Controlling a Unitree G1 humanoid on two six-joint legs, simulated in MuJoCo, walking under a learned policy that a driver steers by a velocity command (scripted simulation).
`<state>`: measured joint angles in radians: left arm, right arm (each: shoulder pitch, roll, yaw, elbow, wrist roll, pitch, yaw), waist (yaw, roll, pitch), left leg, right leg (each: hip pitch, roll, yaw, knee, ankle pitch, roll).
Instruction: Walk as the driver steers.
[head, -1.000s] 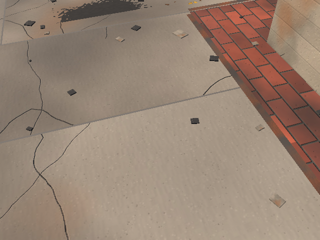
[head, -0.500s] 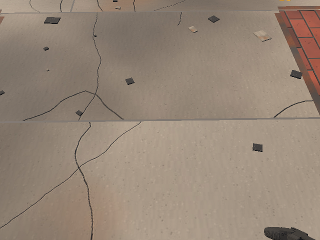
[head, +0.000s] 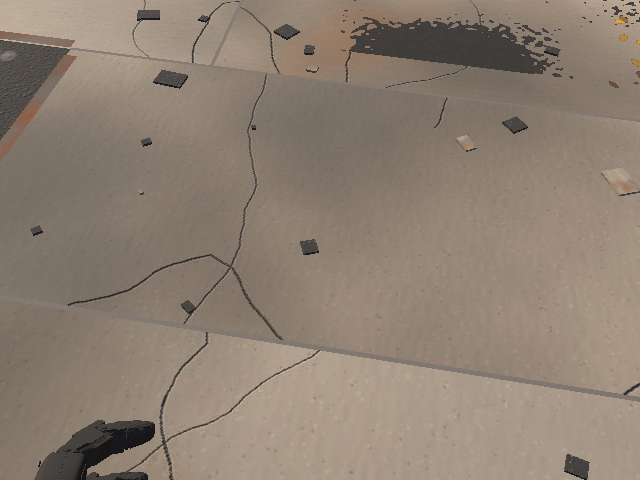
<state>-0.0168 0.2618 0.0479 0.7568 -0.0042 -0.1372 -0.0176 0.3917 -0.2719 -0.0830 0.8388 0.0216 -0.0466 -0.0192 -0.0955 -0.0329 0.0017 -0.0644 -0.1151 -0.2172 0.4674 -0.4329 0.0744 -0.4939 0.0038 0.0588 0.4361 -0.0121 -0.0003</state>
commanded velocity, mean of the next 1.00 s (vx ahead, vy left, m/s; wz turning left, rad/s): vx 0.50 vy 0.00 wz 0.16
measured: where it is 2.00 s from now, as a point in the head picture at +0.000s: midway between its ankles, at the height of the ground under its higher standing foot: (268, 246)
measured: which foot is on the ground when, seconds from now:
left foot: down 0.00-0.02, up 0.04-0.52, down 0.54-1.00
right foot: up 0.00-0.00, down 0.02-0.54, up 0.56-1.00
